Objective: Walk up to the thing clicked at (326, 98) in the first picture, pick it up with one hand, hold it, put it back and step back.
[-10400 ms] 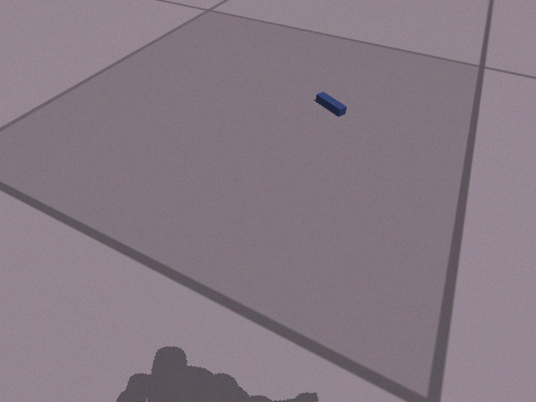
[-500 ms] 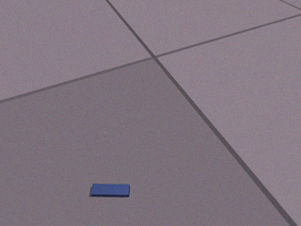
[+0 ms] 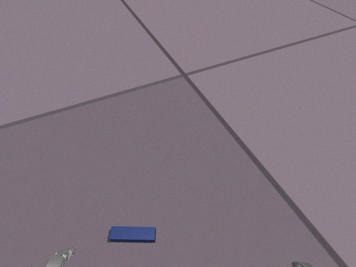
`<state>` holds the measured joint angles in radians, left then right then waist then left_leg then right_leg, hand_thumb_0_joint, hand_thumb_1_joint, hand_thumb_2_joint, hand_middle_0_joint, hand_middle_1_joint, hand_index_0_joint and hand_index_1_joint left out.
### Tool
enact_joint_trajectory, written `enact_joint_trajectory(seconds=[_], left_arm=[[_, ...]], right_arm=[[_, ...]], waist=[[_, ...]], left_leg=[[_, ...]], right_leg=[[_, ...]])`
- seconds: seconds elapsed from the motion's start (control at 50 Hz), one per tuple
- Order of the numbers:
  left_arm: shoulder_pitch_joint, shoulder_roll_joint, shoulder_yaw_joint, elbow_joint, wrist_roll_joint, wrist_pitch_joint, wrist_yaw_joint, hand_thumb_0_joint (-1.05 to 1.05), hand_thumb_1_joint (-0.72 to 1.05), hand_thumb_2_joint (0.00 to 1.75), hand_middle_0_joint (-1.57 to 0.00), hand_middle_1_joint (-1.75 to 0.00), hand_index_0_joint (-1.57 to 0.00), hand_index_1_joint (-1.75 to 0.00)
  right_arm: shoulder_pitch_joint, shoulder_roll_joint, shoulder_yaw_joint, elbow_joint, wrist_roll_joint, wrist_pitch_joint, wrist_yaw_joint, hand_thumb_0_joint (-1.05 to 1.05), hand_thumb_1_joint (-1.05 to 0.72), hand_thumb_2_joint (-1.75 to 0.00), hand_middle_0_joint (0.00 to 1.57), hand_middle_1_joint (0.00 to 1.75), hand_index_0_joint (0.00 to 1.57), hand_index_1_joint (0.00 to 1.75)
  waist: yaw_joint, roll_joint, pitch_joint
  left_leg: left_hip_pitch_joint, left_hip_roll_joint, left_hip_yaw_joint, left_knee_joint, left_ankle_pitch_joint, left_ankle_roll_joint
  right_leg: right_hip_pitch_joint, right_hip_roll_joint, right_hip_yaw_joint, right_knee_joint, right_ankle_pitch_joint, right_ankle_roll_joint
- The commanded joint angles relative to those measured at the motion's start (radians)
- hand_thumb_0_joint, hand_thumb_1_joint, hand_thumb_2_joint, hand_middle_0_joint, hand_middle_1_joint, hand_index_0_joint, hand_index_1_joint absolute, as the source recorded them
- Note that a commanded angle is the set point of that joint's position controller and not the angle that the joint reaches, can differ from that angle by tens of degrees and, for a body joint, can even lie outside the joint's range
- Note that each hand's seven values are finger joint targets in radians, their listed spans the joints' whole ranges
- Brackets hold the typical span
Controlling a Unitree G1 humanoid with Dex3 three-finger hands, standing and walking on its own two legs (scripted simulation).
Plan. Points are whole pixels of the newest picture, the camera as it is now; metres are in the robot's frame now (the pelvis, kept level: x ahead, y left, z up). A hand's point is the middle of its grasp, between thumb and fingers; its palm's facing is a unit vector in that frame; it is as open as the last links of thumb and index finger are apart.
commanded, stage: walk up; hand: left
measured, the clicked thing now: (133, 234) +0.38 +0.22 -0.75
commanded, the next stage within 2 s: none
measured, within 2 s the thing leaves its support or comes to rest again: neither
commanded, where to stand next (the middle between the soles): +0.00 -0.02 m, yaw +0 degrees
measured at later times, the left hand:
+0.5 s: hand out of the picture +0.05 +0.24 -0.15, palm faces +0.02 -0.93 -0.35, open 7.4 cm
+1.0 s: hand out of the picture +0.06 +0.23 -0.15, palm faces +0.03 -0.94 -0.35, open 7.4 cm
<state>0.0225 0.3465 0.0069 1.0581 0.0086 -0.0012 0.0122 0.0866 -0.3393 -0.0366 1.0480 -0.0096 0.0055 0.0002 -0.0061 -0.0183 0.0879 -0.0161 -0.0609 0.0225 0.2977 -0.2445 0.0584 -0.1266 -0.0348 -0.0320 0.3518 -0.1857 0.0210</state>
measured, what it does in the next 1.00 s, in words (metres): stands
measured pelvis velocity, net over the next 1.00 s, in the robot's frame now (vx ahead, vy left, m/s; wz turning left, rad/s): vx -0.02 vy -0.03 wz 0.02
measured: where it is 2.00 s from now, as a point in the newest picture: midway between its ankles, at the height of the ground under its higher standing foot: outside the picture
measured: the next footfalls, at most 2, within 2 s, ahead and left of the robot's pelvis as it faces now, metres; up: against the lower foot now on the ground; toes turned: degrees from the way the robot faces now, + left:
left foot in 1.40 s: -0.08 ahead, +0.17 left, +0.00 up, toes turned +1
right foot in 1.80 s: +0.01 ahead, -0.18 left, +0.00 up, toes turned -1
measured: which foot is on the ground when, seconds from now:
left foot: down 0.00-1.00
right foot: down 0.00-1.00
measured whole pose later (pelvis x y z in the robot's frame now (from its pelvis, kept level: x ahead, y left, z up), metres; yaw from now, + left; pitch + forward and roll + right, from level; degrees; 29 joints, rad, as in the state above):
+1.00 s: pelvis -0.02 -0.03 +0.00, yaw +1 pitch -2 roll +0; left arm 0.10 0.34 0.03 1.13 0.02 -0.02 0.00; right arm 0.13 -0.34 -0.02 1.10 -0.02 0.00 0.01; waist 0.02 0.01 0.05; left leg -0.04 -0.03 0.00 0.29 -0.21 0.02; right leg -0.13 0.00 -0.06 0.31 -0.14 -0.02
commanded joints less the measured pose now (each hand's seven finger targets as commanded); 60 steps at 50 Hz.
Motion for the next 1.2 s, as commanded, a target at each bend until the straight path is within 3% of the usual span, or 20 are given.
enact_joint_trajectory(seconds=[0.0, 0.16, 0.24, 0.32, 1.04, 1.06, 1.08, 1.1, 1.12, 1.14, 1.16, 1.18], left_arm=[[-0.030, 0.197, 0.039, -0.054, 0.003, -0.019, 0.014, 0.00, 0.90, 0.90, -0.20, -0.30, -0.20, -0.30], [-0.033, 0.202, 0.042, -0.036, 0.007, -0.020, 0.008, 0.00, 0.90, 0.90, -0.20, -0.30, -0.20, -0.30], [-0.014, 0.201, 0.045, -0.018, 0.009, -0.026, 0.005, 0.00, 0.90, 0.90, -0.20, -0.30, -0.20, -0.30], [0.000, 0.204, 0.052, -0.008, 0.010, -0.031, 0.003, 0.00, 0.90, 0.90, -0.20, -0.30, -0.20, -0.30], [0.027, 0.209, 0.056, -0.001, 0.009, -0.038, 0.000, 0.00, 0.90, 0.90, -0.20, -0.30, -0.20, -0.30], [0.035, 0.279, 0.088, -0.015, -0.007, -0.029, 0.021, 0.00, 0.90, 0.90, -0.20, -0.30, -0.20, -0.30], [0.066, 0.284, 0.090, -0.029, -0.011, -0.025, 0.030, 0.00, 0.90, 0.90, -0.20, -0.30, -0.20, -0.30], [0.078, 0.291, 0.092, -0.036, -0.011, -0.022, 0.035, 0.00, 0.90, 0.90, -0.20, -0.30, -0.20, -0.30], [0.093, 0.304, 0.097, -0.042, -0.012, -0.020, 0.041, 0.00, 0.90, 0.90, -0.20, -0.30, -0.20, -0.30], [0.085, 0.310, 0.102, -0.058, -0.007, -0.017, 0.048, 0.00, 0.90, 0.90, -0.20, -0.30, -0.20, -0.30], [0.083, 0.320, 0.108, -0.083, 0.010, -0.017, 0.056, 0.00, 0.90, 0.90, -0.20, -0.30, -0.20, -0.30], [0.069, 0.315, 0.113, -0.109, 0.016, -0.014, 0.061, 0.00, 0.90, 0.90, -0.20, -0.30, -0.20, -0.30]], right_arm=[[-0.013, -0.221, -0.050, -0.052, 0.003, -0.016, -0.019, 0.00, -0.90, -0.90, 0.20, 0.30, 0.20, 0.30], [-0.032, -0.218, -0.040, -0.046, -0.003, -0.018, -0.012, 0.00, -0.90, -0.90, 0.20, 0.30, 0.20, 0.30], [-0.033, -0.209, -0.035, -0.039, -0.002, -0.019, -0.007, 0.00, -0.90, -0.90, 0.20, 0.30, 0.20, 0.30], [-0.029, -0.205, -0.030, -0.030, -0.003, -0.020, -0.003, 0.00, -0.90, -0.90, 0.20, 0.30, 0.20, 0.30], [0.010, -0.204, -0.020, -0.017, 0.000, -0.025, -0.006, 0.00, -0.90, -0.90, 0.20, 0.30, 0.20, 0.30], [-0.021, -0.273, -0.055, -0.031, -0.009, 0.006, 0.000, 0.00, -0.90, -0.90, 0.20, 0.30, 0.20, 0.30], [-0.006, -0.252, -0.053, -0.050, -0.002, 0.016, -0.002, 0.00, -0.90, -0.90, 0.20, 0.30, 0.20, 0.30], [0.002, -0.244, -0.055, -0.062, 0.000, 0.022, 0.000, 0.00, -0.90, -0.90, 0.20, 0.30, 0.20, 0.30], [0.006, -0.234, -0.056, -0.068, 0.003, 0.028, 0.002, 0.00, -0.90, -0.90, 0.20, 0.30, 0.20, 0.30], [0.020, -0.217, -0.060, -0.082, 0.000, 0.039, 0.006, 0.00, -0.90, -0.90, 0.20, 0.30, 0.20, 0.30], [0.034, -0.220, -0.065, -0.099, -0.011, 0.057, 0.012, 0.00, -0.90, -0.90, 0.20, 0.30, 0.20, 0.30], [0.054, -0.227, -0.071, -0.110, -0.013, 0.073, 0.018, 0.00, -0.90, -0.90, 0.20, 0.30, 0.20, 0.30]], waist=[[-0.006, 0.065, -0.161], [-0.001, 0.042, -0.120], [0.008, 0.013, -0.121], [0.013, 0.001, -0.110], [0.016, 0.013, -0.107], [0.033, 0.055, -0.011], [0.031, 0.022, -0.068], [0.036, -0.005, -0.086], [0.042, -0.037, -0.112], [0.042, -0.115, -0.129], [0.050, -0.121, -0.124], [0.039, -0.086, -0.112]], left_leg=[[0.014, 0.198, -0.101, -0.022, 0.574, -0.089], [-0.044, 0.183, -0.110, -0.068, 0.350, -0.072], [-0.058, 0.171, -0.116, -0.073, 0.214, -0.038], [-0.076, 0.165, -0.125, -0.078, 0.155, -0.032], [-0.095, 0.177, -0.136, -0.059, 0.189, -0.027], [-0.151, 0.155, -0.136, 0.055, 0.368, -0.033], [-0.144, 0.147, -0.113, 0.118, 0.397, -0.029], [-0.157, 0.123, -0.092, 0.183, 0.347, -0.035], [-0.162, 0.087, -0.071, 0.277, 0.223, -0.045], [-0.234, 0.034, -0.053, 0.427, -0.151, -0.052], [-0.278, 0.033, -0.107, 0.611, -0.298, -0.055], [-0.271, 0.046, -0.155, 0.731, -0.318, -0.055]], right_leg=[[0.099, -0.096, 0.043, 0.008, 0.322, -0.052], [0.090, -0.097, 0.062, -0.027, 0.214, -0.044], [0.101, -0.103, 0.079, -0.050, 0.179, -0.044], [0.095, -0.109, 0.091, -0.068, 0.155, -0.044], [0.077, -0.102, 0.109, -0.068, 0.190, -0.049], [0.015, -0.144, 0.129, 0.014, 0.439, -0.060], [0.038, -0.161, 0.135, 0.047, 0.521, -0.084], [0.047, -0.197, 0.163, 0.049, 0.563, -0.119], [0.043, -0.252, 0.211, 0.033, 0.625, -0.166], [0.069, -0.337, 0.283, 0.013, 0.690, -0.237], [0.025, -0.414, 0.342, -0.017, 0.654, -0.306], [-0.056, -0.424, 0.334, -0.022, 0.563, -0.326]])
